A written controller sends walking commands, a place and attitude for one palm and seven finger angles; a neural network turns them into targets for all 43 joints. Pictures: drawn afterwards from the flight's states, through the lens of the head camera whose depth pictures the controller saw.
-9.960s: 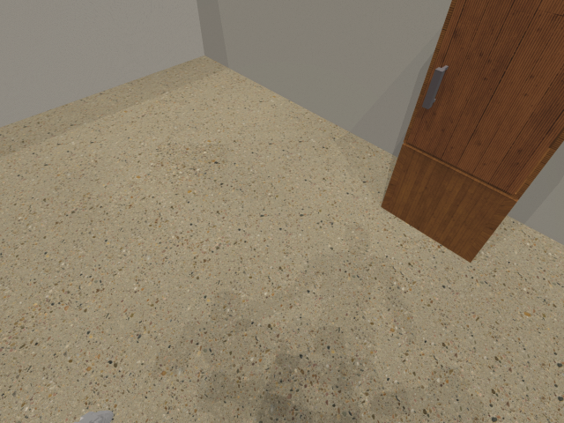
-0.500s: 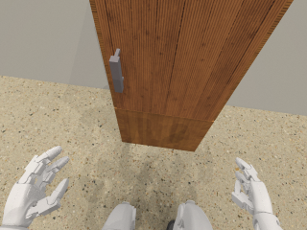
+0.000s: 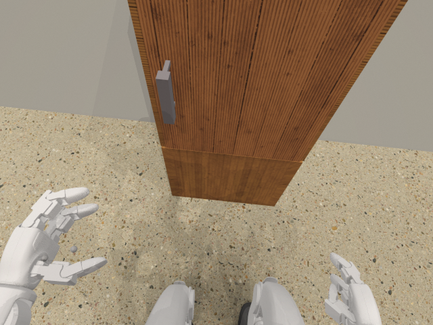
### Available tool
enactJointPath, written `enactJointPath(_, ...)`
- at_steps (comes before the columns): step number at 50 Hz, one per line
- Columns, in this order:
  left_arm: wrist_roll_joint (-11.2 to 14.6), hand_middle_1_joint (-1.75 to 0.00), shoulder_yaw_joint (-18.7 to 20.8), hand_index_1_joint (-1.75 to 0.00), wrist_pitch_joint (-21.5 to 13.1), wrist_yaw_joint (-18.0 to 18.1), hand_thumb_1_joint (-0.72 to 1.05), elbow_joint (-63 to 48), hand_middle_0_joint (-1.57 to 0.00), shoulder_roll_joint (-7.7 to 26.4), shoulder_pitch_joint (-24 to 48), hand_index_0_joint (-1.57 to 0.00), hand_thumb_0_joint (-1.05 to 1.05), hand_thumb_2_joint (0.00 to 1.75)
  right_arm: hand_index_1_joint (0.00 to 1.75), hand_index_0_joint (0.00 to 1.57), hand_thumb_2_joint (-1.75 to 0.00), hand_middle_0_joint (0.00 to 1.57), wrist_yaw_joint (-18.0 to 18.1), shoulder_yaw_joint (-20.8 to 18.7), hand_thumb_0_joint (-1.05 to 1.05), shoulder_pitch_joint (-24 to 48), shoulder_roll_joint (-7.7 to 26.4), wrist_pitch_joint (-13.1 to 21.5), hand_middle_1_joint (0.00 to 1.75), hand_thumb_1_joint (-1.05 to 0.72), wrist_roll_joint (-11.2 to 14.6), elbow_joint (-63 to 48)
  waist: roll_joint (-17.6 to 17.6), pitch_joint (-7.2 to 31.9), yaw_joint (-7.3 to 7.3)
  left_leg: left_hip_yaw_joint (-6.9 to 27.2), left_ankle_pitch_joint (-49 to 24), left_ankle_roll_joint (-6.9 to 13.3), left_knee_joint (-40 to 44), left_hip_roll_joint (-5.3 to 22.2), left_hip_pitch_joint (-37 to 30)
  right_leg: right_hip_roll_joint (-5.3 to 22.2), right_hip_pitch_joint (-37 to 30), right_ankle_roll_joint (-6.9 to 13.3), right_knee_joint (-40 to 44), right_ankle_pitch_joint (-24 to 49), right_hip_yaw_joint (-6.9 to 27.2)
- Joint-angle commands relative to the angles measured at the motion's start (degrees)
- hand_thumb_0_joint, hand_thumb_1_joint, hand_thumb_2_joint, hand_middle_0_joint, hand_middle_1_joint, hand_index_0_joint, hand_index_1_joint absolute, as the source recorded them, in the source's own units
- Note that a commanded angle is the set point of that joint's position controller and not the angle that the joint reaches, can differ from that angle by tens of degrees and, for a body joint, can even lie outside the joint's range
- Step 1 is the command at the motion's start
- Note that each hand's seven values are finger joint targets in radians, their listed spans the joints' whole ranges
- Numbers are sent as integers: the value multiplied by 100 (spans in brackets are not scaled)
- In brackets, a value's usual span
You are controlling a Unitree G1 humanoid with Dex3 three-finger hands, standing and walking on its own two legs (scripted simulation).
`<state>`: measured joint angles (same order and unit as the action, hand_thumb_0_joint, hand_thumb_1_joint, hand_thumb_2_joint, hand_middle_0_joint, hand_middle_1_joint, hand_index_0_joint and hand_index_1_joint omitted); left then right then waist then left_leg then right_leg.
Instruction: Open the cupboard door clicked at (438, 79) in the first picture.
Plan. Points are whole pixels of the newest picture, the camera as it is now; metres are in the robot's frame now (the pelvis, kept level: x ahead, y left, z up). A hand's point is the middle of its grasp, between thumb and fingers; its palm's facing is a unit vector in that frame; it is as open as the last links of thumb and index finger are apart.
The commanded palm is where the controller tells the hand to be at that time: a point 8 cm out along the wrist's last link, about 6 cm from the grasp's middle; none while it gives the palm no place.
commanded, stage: raise the hand with hooked fingers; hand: left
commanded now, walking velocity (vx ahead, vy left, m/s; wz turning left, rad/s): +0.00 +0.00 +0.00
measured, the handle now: (168, 93) +0.57 +0.16 +0.03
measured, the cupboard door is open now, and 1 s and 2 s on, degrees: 0 0 0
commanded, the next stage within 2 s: move the hooked fingers beside the handle in 1.18 s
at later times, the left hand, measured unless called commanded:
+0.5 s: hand (56, 226) +0.26 +0.28 +0.04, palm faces -0.02 -1.00 -0.06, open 13.9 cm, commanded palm +0.24 +0.33 +0.04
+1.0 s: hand (66, 210) +0.29 +0.28 +0.03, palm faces -0.03 -1.00 -0.04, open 14.0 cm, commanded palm +0.27 +0.33 +0.04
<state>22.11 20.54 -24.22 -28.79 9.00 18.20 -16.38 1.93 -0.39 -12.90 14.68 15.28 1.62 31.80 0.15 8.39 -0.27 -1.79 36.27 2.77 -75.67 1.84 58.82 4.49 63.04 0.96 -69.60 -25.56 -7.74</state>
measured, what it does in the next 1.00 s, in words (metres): stands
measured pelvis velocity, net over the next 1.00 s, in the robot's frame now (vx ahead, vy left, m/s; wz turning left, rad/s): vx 0.01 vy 0.01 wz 0.00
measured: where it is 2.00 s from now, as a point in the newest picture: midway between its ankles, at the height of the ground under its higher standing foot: outside the picture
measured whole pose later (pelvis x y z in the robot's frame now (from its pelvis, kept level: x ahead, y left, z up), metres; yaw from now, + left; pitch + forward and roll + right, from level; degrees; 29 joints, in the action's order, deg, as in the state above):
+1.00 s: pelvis +0.01 +0.01 +0.00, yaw +0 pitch +22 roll -4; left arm 21.9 25.3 -21.8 -32.6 20.6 23.9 -2.0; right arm 2.2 1.2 -14.2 16.6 11.9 1.6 29.8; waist 0.1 8.6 1.2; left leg -1.0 36.1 3.0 -75.1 1.4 60.9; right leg 3.3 64.5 0.4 -68.3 -25.2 -7.2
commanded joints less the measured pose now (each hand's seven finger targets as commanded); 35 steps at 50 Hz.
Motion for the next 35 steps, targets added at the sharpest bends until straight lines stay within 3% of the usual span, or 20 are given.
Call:
enactJointPath(1, 86, -100, 571, -100, -387, 142, -20, -1075, -28, 1109, 275, -28, 0, 43, 30, 20, -90, 20, 64, -345, 0, 134, 947, 304, 30, -90, 67, -966, 486, 1379, -71, 500, -1484, -234, 1578, -250, -448, -411, -1579, 75, 811, -109, 426)
enactJointPath(4, 75, -105, 634, -105, -390, 141, -27, -976, -28, 1221, 392, -28, 0, 40, 30, 20, -90, 20, 70, -334, 0, 70, 982, 250, 30, -90, 51, -1001, 457, 1400, -37, 520, -1447, -255, 1593, -240, -473, -430, -1507, 79, 775, -101, 390)
enactJointPath(8, 26, -111, 550, -111, -343, 136, -36, -936, -29, 1269, 705, -29, 0, 36, 30, 20, -90, 20, 70, -295, 0, 8, 1067, 213, 30, -90, 43, -1006, 694, 1377, 12, 608, -1440, -312, 1691, -234, -629, -458, -1323, 93, 707, -20, 308)
enactJointPath(14, 49, -120, 625, -120, -219, -12, -50, -741, -30, 1434, 1036, -30, 0, 30, 30, 20, -90, 20, 83, -277, 0, -65, 1130, 186, 30, -90, 49, -1025, 645, 1492, 49, 654, -1662, -350, 1660, -228, -730, -474, -1311, 90, 680, 156, 280)
enactJointPath(22, 113, -120, 805, -120, -110, -156, -50, -404, -30, 1654, 1507, -30, 0, 30, 30, 20, -90, 20, 93, -256, 0, -154, 1161, 158, 30, -90, 34, -978, 691, 1671, 15, 675, -2191, -409, 1552, -220, -829, -509, -1294, 113, 600, 428, 258)
enactJointPath(26, 120, -120, 871, -120, -35, -259, -50, -100, -30, 1714, 1746, -30, 0, 30, 30, 20, -90, 20, 107, -259, 0, -169, 1165, 108, 30, -90, 54, -936, 510, 1697, 49, 613, -2096, -366, 1488, -218, -700, -490, -1359, 79, 652, 437, 300)
enactJointPath(29, 100, -120, 966, -120, -27, -343, -50, -84, -30, 1909, 2018, -30, 0, 30, 30, 20, -90, 20, 112, -253, 0, -187, 1176, 72, 30, -90, 46, -938, 723, 1865, 4, 603, -2373, -383, 1457, -206, -818, -485, -1388, 100, 614, 582, 316)
enactJointPath(30, 96, -120, 938, -120, -29, -352, -50, -50, -30, 1882, 2016, -30, 0, 30, 30, 20, -90, 20, 117, -260, 0, -199, 1180, 64, 30, -90, 54, -920, 604, 1878, 25, 619, -2420, -385, 1457, -192, -862, -488, -1376, 90, 620, 599, 304)
enactJointPath(32, 118, -120, 1074, -120, -44, -365, -50, -19, -30, 2054, 2091, -30, 0, 30, 30, 20, -90, 20, 114, -263, 0, -230, 1196, 59, 30, -90, 39, -924, 710, 1984, -16, 631, -2753, -406, 1401, -183, -911, -508, -1400, 114, 573, 739, 308)
enactJointPath(33, 128, -120, 1102, -120, -43, -391, -50, -9, -30, 2061, 2144, -30, 0, 30, 30, 20, -90, 20, 105, -259, 0, -259, 1181, 34, 30, -90, 38, -897, 679, 2136, -11, 602, -2838, -392, 1372, -172, -980, -502, -1450, 92, 595, 824, 322)
enactJointPath(35, 177, -120, 1018, -120, -31, -435, -50, 141, -30, 1908, 2084, -30, 0, 30, 30, 20, -90, 20, 102, -267, 0, -238, 1163, 14, 30, -90, 54, -894, 615, 2004, 32, 571, -2730, -370, 1362, -181, -887, -488, -1454, 72, 638, 831, 331)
